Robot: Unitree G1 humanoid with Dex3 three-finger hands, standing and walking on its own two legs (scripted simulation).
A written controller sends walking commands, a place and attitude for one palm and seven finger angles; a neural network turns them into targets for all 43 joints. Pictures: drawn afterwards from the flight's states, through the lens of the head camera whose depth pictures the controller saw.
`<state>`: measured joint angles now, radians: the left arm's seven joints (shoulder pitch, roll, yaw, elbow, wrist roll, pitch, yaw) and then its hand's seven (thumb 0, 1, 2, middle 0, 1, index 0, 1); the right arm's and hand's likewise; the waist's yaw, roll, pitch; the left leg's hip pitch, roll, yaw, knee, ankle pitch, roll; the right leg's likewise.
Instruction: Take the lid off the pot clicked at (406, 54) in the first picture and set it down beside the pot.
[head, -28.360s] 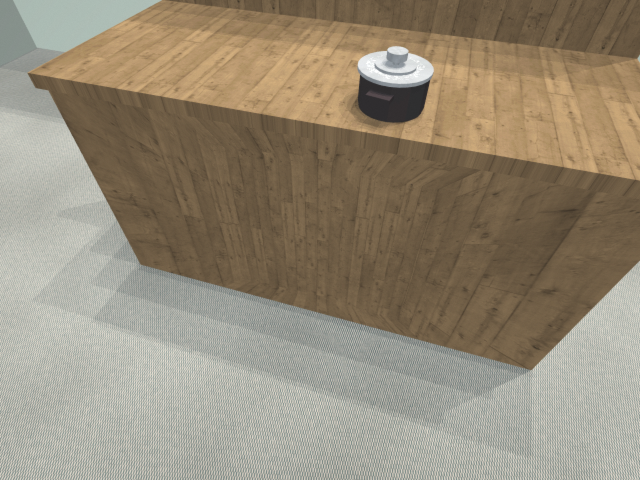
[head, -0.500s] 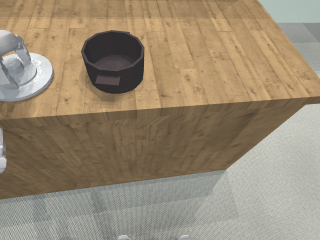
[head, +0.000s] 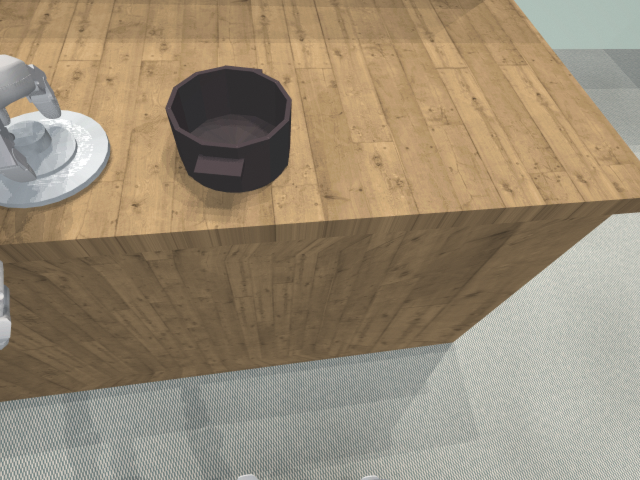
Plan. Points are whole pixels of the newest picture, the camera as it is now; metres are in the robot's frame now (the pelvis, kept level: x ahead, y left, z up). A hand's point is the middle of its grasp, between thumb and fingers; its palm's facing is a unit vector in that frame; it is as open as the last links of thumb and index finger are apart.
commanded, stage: raise the empty hand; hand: left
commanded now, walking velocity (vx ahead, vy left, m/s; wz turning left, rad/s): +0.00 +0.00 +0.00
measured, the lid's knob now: (28, 138) +0.52 +0.32 +0.10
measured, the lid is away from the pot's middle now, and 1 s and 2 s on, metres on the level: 0.24 0.24 0.24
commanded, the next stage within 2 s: draw the hand back to the body in 1.16 s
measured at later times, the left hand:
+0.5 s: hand out of the picture +0.48 +0.32 +0.18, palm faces -0.35 -0.12 -0.93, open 11.0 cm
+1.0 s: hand out of the picture +0.49 +0.32 +0.23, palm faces -0.30 -0.13 -0.95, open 11.0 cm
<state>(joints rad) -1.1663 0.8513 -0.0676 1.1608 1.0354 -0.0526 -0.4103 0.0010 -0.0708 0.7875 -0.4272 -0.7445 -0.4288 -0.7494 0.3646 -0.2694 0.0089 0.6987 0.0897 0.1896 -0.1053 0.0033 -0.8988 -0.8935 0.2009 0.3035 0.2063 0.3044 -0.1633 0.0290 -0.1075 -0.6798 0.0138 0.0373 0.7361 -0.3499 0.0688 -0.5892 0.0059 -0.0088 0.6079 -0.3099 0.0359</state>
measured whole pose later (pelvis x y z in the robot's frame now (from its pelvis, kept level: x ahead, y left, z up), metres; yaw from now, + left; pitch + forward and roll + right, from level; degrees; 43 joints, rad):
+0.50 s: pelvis +0.00 +0.00 +0.01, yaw +1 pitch +14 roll -3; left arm -1.29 0.86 -0.13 1.21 1.03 0.01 -0.46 0.00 -0.08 0.79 -0.43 -0.74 -0.43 -0.74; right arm 0.34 -0.28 0.02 0.70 0.10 0.18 -0.10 0.00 -0.90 -0.89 0.20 0.30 0.21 0.30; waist -0.16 0.03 -0.10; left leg -0.61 0.00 0.03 0.69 -0.33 0.07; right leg -0.52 0.00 -0.01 0.57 -0.30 0.04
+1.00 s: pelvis +0.01 +0.00 +0.01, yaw +1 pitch +14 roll -3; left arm -1.40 0.89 -0.16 1.23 1.05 0.08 -0.51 0.00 -0.08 0.79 -0.43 -0.74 -0.43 -0.74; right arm 0.34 -0.28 0.03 0.71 0.10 0.17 -0.09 0.00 -0.90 -0.89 0.20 0.30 0.21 0.30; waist -0.16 0.03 -0.10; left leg -0.56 0.00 0.03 0.63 -0.32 0.07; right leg -0.48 -0.01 -0.01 0.52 -0.29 0.04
